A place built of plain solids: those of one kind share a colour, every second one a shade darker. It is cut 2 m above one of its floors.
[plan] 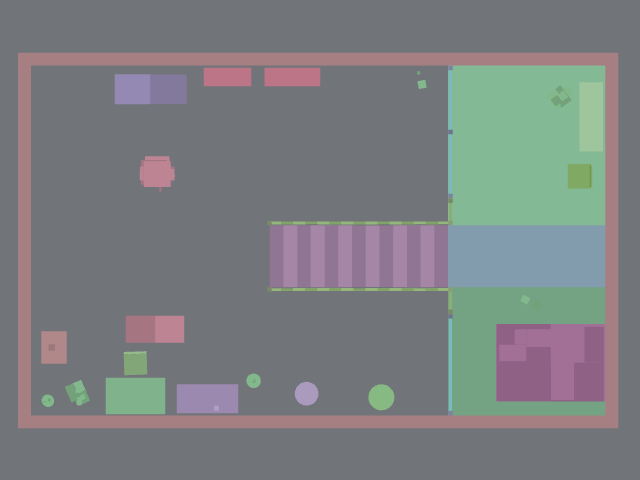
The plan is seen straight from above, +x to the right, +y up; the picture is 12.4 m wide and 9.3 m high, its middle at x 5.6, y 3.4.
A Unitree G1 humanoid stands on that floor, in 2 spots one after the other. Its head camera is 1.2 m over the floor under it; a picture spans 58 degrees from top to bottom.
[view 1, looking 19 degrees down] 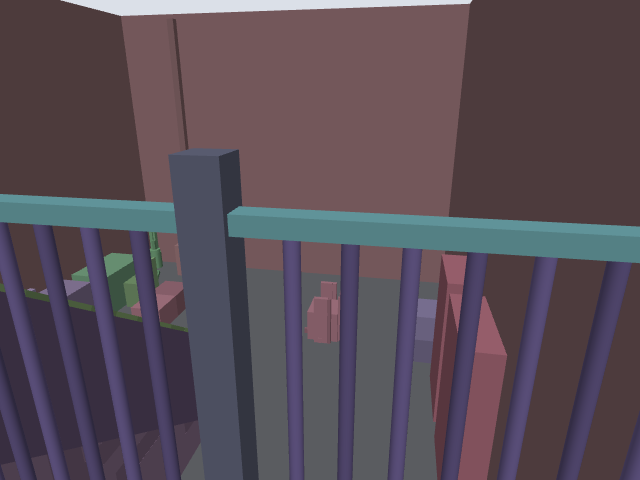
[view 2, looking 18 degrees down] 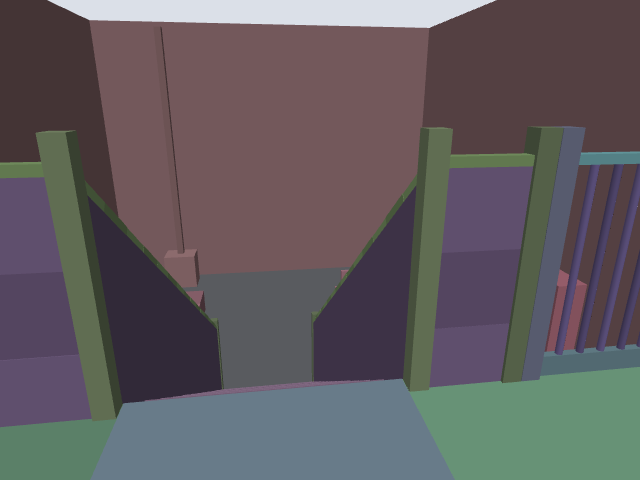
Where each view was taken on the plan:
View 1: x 8.83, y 5.83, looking -169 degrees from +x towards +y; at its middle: gal_guard_rail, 0.72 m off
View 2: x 9.68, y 3.08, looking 172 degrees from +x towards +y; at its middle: wall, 10.28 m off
